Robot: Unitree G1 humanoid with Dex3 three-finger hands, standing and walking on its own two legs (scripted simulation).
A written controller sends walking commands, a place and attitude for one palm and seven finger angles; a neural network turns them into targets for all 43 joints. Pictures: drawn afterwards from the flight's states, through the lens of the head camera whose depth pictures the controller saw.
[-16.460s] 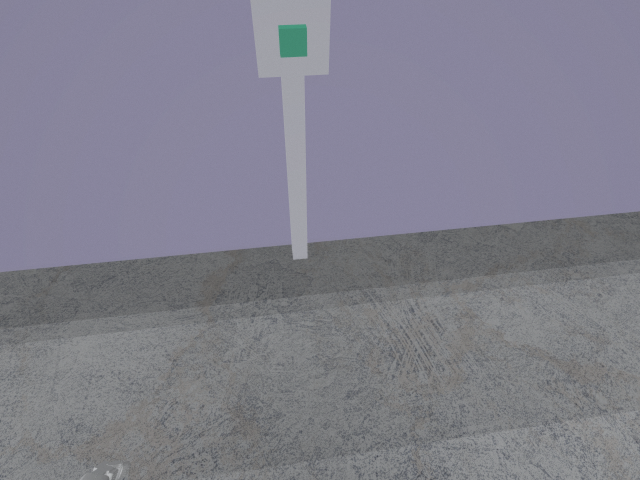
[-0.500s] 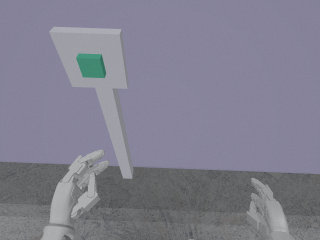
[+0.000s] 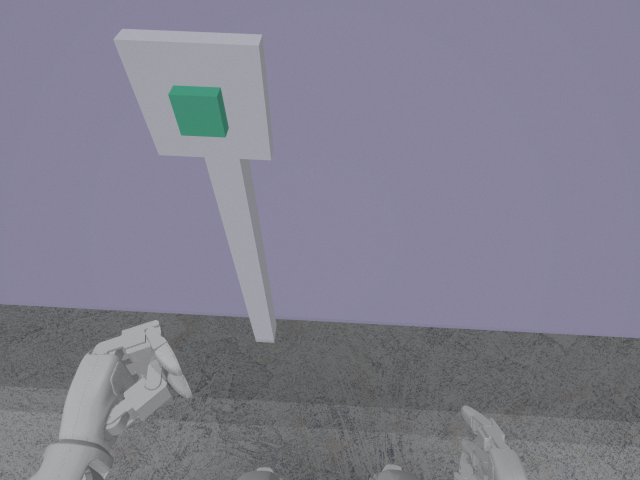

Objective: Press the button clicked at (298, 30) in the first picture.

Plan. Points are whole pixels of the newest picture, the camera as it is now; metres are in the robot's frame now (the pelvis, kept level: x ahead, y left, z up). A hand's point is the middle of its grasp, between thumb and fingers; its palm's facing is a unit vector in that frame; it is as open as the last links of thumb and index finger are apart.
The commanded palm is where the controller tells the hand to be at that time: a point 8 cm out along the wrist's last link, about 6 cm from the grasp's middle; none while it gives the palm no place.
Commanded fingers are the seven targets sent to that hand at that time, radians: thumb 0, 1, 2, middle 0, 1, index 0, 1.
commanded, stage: raise the hand and make a fist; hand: left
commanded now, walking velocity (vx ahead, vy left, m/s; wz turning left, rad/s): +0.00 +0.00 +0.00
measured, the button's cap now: (200, 110) +0.56 +0.20 +0.16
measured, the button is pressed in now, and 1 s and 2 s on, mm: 0 0 0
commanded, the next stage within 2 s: aim a knuckle at the button in 1.18 s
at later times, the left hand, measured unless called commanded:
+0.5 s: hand (131, 337) +0.24 +0.20 +0.12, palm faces +0.02 -1.00 -0.07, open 3.1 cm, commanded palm +0.21 +0.26 +0.13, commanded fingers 0.00 0.90 0.90 -1.30 -1.50 -1.30 -1.50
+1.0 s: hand (116, 300) +0.26 +0.21 +0.15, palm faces +0.02 -1.00 -0.05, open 3.1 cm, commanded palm +0.23 +0.26 +0.16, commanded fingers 0.00 0.90 0.90 -1.30 -1.50 -1.30 -1.50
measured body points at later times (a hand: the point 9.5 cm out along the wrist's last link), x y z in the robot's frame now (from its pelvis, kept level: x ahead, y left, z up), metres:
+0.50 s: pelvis +0.03 +0.01 +0.02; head +0.04 +0.00 +0.47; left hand +0.23 +0.25 +0.12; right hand +0.22 -0.21 -0.03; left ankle +0.00 +0.11 -0.68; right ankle +0.03 -0.12 -0.68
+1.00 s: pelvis +0.03 +0.00 +0.04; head +0.02 -0.01 +0.49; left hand +0.25 +0.26 +0.15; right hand +0.20 -0.23 -0.02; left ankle +0.00 +0.11 -0.68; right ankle +0.03 -0.12 -0.68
